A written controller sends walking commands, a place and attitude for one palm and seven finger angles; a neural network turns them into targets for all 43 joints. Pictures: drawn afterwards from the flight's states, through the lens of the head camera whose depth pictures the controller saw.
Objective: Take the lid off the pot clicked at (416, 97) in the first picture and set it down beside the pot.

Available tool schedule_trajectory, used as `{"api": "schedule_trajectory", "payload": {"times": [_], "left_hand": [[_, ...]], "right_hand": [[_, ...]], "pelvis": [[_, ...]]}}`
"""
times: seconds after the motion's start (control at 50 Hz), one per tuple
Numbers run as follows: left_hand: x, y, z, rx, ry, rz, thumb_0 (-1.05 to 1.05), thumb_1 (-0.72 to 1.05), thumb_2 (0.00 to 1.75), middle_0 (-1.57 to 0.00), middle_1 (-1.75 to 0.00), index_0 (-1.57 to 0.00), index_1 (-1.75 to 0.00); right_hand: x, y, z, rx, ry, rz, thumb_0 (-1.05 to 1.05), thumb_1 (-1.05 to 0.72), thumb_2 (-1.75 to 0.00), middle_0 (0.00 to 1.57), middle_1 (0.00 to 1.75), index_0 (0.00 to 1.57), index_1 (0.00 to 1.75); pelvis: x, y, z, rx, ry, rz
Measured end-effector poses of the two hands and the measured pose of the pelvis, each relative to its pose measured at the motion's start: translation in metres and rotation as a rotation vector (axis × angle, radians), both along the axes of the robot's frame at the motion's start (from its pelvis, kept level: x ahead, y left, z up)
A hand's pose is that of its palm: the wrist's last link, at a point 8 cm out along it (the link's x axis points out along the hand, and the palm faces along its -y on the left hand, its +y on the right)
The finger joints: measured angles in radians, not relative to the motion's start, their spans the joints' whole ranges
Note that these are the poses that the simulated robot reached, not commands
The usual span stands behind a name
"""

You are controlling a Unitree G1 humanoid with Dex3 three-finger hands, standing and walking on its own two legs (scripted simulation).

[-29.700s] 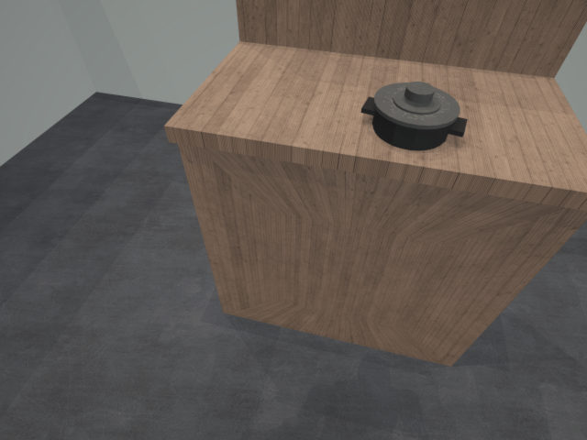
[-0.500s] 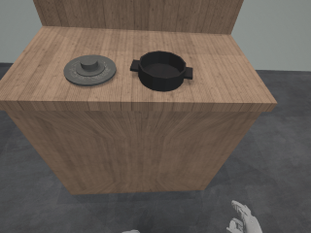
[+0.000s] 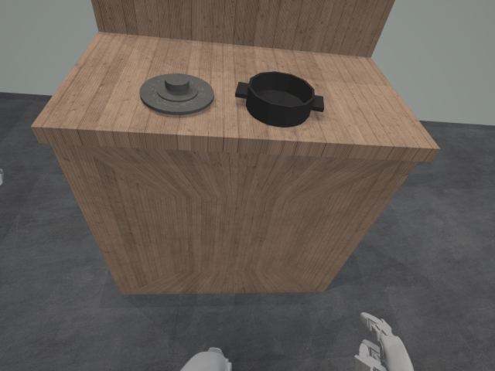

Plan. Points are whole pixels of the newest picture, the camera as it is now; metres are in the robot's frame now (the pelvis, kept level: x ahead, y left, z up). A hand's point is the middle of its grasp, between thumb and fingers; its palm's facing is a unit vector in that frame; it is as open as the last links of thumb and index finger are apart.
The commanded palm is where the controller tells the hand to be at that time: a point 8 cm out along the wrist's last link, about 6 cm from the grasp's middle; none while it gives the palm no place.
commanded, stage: step back with the hand held close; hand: left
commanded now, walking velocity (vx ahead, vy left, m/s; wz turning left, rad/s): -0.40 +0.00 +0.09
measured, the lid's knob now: (177, 82) +0.64 +0.25 +0.13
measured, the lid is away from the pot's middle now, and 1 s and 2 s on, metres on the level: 0.23 0.23 0.23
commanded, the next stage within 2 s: stop stepping back and stand still in 0.06 s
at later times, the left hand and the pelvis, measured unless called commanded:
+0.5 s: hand out of the picture -0.02 +0.35 +0.33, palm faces +0.63 -0.75 -0.22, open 7.4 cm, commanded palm -0.05 +0.37 +0.31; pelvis -0.18 +0.09 +0.00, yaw +1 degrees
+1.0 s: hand out of the picture -0.07 +0.46 +0.30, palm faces +0.65 -0.74 -0.17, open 7.4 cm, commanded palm none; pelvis -0.26 +0.18 +0.00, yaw +4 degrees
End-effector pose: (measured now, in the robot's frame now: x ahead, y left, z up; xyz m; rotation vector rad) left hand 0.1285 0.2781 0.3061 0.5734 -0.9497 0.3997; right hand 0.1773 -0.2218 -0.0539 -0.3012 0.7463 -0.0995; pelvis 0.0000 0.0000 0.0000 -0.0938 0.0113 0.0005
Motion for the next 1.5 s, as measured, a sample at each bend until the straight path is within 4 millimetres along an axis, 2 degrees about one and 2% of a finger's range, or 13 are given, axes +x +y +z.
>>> {"api": "schedule_trajectory", "payload": {"times": [0.22, 0.36, 0.52, 0.6, 0.82, 0.96, 1.02, 1.1, 1.16, 1.22, 1.34, 1.42, 1.5], "left_hand": [[-0.017, 0.055, -0.027, -0.128, 0.091, -0.113, 0.0, 0.89, 0.9, -0.21, -0.31, -0.21, -0.3], [-0.118, 0.051, 0.005, 0.042, 0.127, -0.11, 0.01, 0.88, 0.9, -0.21, -0.31, -0.21, -0.3], [-0.192, 0.128, 0.02, -0.076, -0.128, 0.075, 0.0, 0.88, 0.9, -0.22, -0.31, -0.22, -0.31], [-0.189, 0.159, -0.001, -0.282, -0.107, 0.032, 0.0, 0.89, 0.9, -0.2, -0.31, -0.21, -0.3], [-0.257, 0.128, 0.005, 0.045, 0.09, -0.008, 0.01, 0.89, 0.9, -0.21, -0.31, -0.21, -0.3], [-0.269, 0.196, 0.015, -0.135, -0.046, 0.134, 0.0, 0.88, 0.9, -0.21, -0.31, -0.22, -0.3], [-0.222, 0.225, -0.045, -0.258, 0.222, 0.149, -0.01, 0.89, 0.9, -0.2, -0.3, -0.2, -0.3], [-0.175, 0.221, -0.221, -0.486, 1.011, 0.132, -0.01, 0.91, 0.9, -0.19, -0.3, -0.19, -0.3], [-0.213, 0.175, -0.348, -0.595, 1.572, 0.091, 0.0, 0.92, 0.9, -0.19, -0.3, -0.19, -0.3], [-0.292, 0.115, -0.423, -0.682, 2.01, 0.03, 0.01, 0.92, 0.9, -0.19, -0.3, -0.19, -0.3], [-0.375, 0.125, -0.451, -0.824, 2.117, 0.284, -0.08, 1.04, 0.89, -0.21, -0.3, -0.21, -0.3], [-0.413, 0.136, -0.444, -0.814, 2.262, 0.435, -0.05, 1.0, 0.89, -0.21, -0.3, -0.21, -0.3], [-0.414, 0.144, -0.444, -0.802, 2.337, 0.469, -0.03, 0.96, 0.9, -0.2, -0.3, -0.2, -0.3]], "right_hand": [[-0.091, 0.038, 0.011, -0.027, -0.017, -0.06, 0.01, -0.9, -0.9, 0.21, 0.3, 0.2, 0.3], [-0.169, 0.063, 0.026, -0.02, 0.044, -0.071, 0.01, -0.9, -0.9, 0.21, 0.3, 0.2, 0.3], [-0.224, 0.085, -0.006, -0.025, 0.088, -0.061, 0.01, -0.9, -0.9, 0.21, 0.3, 0.2, 0.3], [-0.239, 0.103, -0.006, -0.031, -0.024, -0.075, 0.01, -0.9, -0.9, 0.21, 0.3, 0.2, 0.3], [-0.283, 0.157, -0.01, 0.081, 0.016, -0.018, 0.01, -0.9, -0.9, 0.21, 0.3, 0.2, 0.3], [-0.291, 0.164, -0.011, 0.016, 0.056, -0.035, 0.01, -0.9, -0.9, 0.21, 0.3, 0.2, 0.3], [-0.293, 0.16, -0.021, 0.008, 0.001, -0.009, 0.01, -0.9, -0.9, 0.21, 0.3, 0.2, 0.3], [-0.328, 0.149, -0.03, 0.003, 0.09, -0.049, 0.01, -0.9, -0.9, 0.21, 0.3, 0.2, 0.3], [-0.364, 0.139, -0.035, -0.004, 0.191, -0.12, 0.01, -0.9, -0.9, 0.21, 0.3, 0.2, 0.3], [-0.403, 0.127, -0.038, -0.025, 0.327, -0.188, 0.01, -0.9, -0.9, 0.21, 0.3, 0.2, 0.3], [-0.459, 0.099, -0.056, -0.055, 0.643, -0.241, 0.01, -0.9, -0.9, 0.21, 0.3, 0.2, 0.3], [-0.46, 0.104, -0.064, -0.035, 0.715, -0.258, 0.01, -0.91, -0.9, 0.2, 0.3, 0.19, 0.3], [-0.445, 0.129, -0.069, 0.005, 0.683, -0.244, 0.01, -0.91, -0.9, 0.2, 0.3, 0.19, 0.3]], "pelvis": [[-0.085, 0.045, 0.0, -0.012, -0.04, 0.004], [-0.13, 0.06, 0.025, -0.026, 0.0, 0.017], [-0.184, 0.094, 0.002, 0.032, -0.046, 0.015], [-0.209, 0.121, -0.01, 0.019, -0.057, 0.035], [-0.257, 0.14, 0.002, 0.049, -0.031, 0.017], [-0.261, 0.163, 0.006, 0.058, -0.041, 0.047], [-0.267, 0.181, -0.006, 0.03, -0.033, 0.082], [-0.27, 0.186, -0.001, 0.047, -0.035, 0.105], [-0.27, 0.184, 0.005, 0.06, -0.032, 0.079], [-0.267, 0.18, 0.01, 0.052, -0.028, 0.043], [-0.255, 0.155, -0.001, 0.079, 0.013, 0.063], [-0.248, 0.161, 0.001, 0.039, 0.015, 0.068], [-0.236, 0.168, 0.0, 0.045, 0.021, 0.05]]}}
